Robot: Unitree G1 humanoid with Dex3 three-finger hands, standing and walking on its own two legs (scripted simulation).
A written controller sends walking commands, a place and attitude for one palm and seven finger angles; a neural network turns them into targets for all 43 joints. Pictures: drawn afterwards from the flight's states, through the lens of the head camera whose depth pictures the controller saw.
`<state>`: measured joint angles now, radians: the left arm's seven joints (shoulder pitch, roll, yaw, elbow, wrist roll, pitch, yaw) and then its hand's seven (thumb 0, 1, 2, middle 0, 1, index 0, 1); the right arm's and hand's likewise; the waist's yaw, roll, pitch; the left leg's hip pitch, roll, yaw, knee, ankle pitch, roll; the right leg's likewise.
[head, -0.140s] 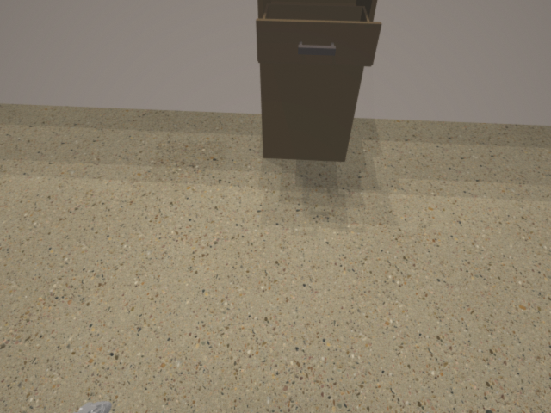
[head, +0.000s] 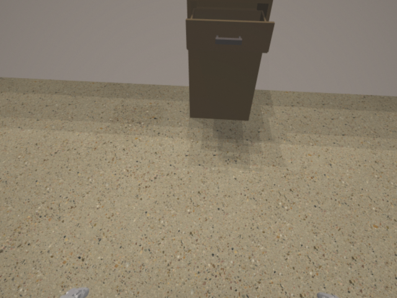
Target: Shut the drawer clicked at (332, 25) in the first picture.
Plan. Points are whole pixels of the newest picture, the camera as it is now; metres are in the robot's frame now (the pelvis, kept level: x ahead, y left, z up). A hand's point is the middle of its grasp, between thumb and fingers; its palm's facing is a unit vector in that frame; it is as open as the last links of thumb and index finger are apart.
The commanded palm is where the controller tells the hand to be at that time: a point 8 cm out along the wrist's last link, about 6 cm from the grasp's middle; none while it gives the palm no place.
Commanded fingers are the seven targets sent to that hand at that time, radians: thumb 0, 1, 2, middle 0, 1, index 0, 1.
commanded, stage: stand and wait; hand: left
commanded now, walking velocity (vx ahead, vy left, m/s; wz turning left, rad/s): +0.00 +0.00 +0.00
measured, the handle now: (228, 39) +1.24 -0.07 -0.01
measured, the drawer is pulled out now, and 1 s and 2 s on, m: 0.28 0.28 0.28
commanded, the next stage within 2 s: look at it before walking up in 0.68 s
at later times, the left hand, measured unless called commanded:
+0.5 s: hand out of the picture +0.06 +0.24 -0.15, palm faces -0.02 -0.94 -0.34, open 7.4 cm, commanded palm none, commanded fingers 0.00 0.90 0.90 -0.20 -0.30 -0.20 -0.30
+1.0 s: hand out of the picture +0.06 +0.24 -0.15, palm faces -0.01 -0.94 -0.33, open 7.4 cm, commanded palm none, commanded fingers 0.00 0.90 0.90 -0.20 -0.30 -0.20 -0.30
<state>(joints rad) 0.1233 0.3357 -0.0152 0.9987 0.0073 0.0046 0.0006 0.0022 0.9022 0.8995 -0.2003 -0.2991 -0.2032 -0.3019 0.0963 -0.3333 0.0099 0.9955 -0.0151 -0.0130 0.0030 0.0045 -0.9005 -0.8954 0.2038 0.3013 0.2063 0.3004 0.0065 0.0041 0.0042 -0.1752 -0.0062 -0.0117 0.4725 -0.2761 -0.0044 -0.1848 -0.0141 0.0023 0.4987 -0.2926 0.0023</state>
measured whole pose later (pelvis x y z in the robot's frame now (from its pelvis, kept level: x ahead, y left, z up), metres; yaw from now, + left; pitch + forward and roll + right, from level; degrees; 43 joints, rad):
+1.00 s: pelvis -0.02 -0.01 +0.01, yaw +0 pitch -2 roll +0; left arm 0.14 0.34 -0.01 1.08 0.01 0.00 0.00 0.00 0.90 0.90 -0.20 -0.30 -0.20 -0.30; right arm 0.12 -0.33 0.01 1.10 -0.01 -0.01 0.01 0.00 -0.90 -0.90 0.20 0.30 0.21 0.30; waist 0.01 0.00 0.02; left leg -0.14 0.01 -0.02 0.38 -0.20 -0.01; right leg -0.15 0.00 -0.01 0.40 -0.21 -0.01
